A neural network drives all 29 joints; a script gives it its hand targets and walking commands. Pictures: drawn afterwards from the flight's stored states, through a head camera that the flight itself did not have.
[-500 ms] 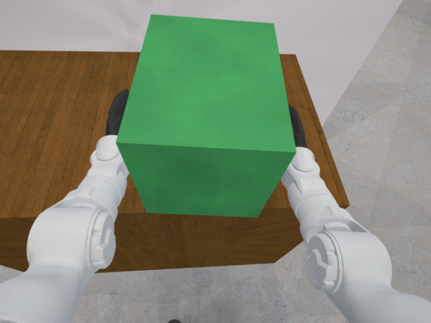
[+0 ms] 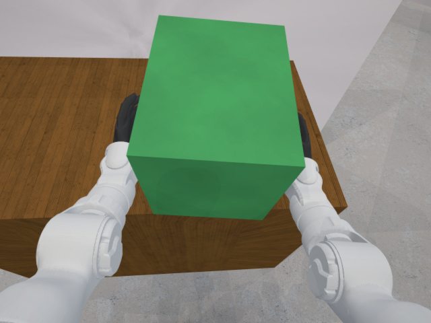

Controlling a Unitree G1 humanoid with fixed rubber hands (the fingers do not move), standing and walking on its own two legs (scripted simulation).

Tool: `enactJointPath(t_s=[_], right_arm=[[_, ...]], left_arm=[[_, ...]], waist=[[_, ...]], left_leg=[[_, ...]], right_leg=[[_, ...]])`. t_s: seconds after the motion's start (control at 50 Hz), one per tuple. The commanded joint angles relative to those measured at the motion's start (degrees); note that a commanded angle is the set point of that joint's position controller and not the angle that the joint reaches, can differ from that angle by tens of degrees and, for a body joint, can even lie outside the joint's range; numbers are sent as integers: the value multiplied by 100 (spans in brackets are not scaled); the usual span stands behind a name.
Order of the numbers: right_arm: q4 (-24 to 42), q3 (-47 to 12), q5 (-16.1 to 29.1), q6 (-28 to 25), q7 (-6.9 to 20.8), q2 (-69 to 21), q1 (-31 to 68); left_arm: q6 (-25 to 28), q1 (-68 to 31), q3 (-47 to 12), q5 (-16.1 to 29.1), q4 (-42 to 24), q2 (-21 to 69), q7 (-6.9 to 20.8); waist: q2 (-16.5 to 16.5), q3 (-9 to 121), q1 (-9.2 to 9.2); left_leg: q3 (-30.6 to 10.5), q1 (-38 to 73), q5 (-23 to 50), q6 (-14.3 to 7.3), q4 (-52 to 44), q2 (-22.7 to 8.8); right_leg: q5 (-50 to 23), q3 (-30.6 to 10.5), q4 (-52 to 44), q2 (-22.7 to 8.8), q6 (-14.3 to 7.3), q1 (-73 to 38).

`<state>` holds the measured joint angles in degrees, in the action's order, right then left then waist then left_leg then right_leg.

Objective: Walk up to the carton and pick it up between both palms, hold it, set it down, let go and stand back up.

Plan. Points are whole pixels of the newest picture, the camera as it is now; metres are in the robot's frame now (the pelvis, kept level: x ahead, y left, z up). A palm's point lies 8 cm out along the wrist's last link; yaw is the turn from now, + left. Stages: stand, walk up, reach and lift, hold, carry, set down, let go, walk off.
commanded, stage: reach and lift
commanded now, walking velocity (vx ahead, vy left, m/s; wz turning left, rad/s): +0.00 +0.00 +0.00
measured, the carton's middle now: (214, 125) +0.49 +0.03 +0.05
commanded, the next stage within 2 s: none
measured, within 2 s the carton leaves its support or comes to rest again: neither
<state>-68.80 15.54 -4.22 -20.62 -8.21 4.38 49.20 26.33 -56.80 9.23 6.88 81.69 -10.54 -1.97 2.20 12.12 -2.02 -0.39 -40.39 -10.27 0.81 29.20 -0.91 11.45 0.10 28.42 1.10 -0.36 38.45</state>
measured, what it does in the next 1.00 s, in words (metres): stands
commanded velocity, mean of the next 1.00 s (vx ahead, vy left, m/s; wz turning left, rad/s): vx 0.00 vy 0.00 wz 0.00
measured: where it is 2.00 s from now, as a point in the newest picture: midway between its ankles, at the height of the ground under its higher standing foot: outside the picture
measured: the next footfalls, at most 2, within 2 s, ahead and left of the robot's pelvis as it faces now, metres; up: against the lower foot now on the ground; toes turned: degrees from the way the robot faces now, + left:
none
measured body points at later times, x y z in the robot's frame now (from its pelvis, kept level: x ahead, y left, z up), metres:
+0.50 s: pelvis +0.00 +0.00 +0.00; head +0.06 +0.01 +0.45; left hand +0.44 +0.19 +0.07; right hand +0.44 -0.14 +0.06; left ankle +0.02 +0.12 -0.73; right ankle +0.00 -0.11 -0.73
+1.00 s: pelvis -0.02 +0.00 +0.00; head -0.03 +0.01 +0.45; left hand +0.41 +0.19 +0.14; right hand +0.40 -0.14 +0.12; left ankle +0.02 +0.12 -0.73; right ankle +0.00 -0.11 -0.73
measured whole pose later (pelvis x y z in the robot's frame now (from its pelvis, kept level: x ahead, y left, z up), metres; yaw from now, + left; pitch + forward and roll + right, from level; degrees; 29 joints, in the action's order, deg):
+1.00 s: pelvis -0.02 +0.00 +0.00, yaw +0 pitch +16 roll -1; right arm -55.8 11.4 -0.4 3.3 -7.8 4.7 43.7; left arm -2.4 -51.2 2.2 8.9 63.3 -10.2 -7.0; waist 1.7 18.5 -2.0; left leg -0.4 -36.0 -9.0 0.6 29.2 -1.0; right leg 10.1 0.1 28.4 1.2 -0.4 34.1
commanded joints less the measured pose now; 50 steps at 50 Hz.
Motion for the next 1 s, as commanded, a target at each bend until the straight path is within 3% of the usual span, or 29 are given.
enactJointPath(t_s=[0.0, 0.28, 0.4, 0.44, 0.54, 0.64, 0.68, 0.8, 0.84, 0.98], right_arm=[[1553, -1863, -860, -869, 1167, -3377, 4489], [1701, -2319, -515, -744, 1172, -3518, 4403], [2073, -2668, -227, -555, 1146, -3683, 4436], [2107, -2696, -187, -482, 1139, -3689, 4383], [2612, -3108, 172, -215, 1066, -3960, 4384], [3078, -3222, 460, 156, 1045, -4019, 4630], [3226, -3297, 579, 325, 1043, -3985, 4669], [3415, -3084, 856, 1073, 1024, -3833, 5085], [3652, -3069, 1021, 1287, 1013, -3846, 5403], [4077, -2779, 1397, 2005, 996, -3912, 6462]], left_arm=[[381, -4022, -1599, -485, -1248, 3928, 757], [268, -3977, -1935, -196, -1612, 4057, 736], [124, -4010, -2092, -11, -2191, 4158, 692], [9, -3927, -2213, 25, -2278, 4283, 655], [-189, -4227, -2493, 282, -3202, 4437, 596], [-605, -4320, -2513, 316, -3507, 4474, 549], [-822, -4235, -2522, 333, -3775, 4537, 513], [-1695, -4630, -2349, 325, -4100, 4410, 464], [-1986, -4717, -2230, 328, -4213, 4382, 454], [-2866, -5222, -1939, 478, -4349, 4425, 402]], waist=[[-627, 5587, -29], [-652, 5678, -22], [-581, 5919, -47], [-691, 5920, -5], [-641, 6121, 33], [-502, 5794, -14], [-580, 5819, -26], [-392, 5172, -81], [-332, 5070, -169], [-185, 4437, -190]], left_leg=[[278, 2934, 3110, 318, 295, -27], [224, 2992, 3293, 327, 346, 25], [189, 3085, 3483, 300, 381, 49], [147, 3103, 3516, 340, 367, 65], [91, 3076, 3588, 309, 395, 130], [93, 2883, 3028, 195, 238, 174], [69, 3095, 3149, 207, 230, 143], [144, 3021, 2141, 28, -66, 140], [155, 2940, 1909, -47, -148, 158], [100, 2875, 1321, -176, -349, 157]], right_leg=[[-3120, 361, -163, 162, 40, -2107], [-3312, 275, -94, 228, 88, -2234], [-3602, 195, -16, 258, 124, -2495], [-3533, 236, -29, 296, 107, -2463], [-3835, 146, 50, 324, 171, -2845], [-3450, 103, 8, 307, 185, -3024], [-3422, 104, -28, 344, 151, -2967], [-2144, 60, -279, 332, 100, -2954], [-1968, 6, -348, 311, 108, -3107], [-1407, -77, -471, 272, 87, -3192]])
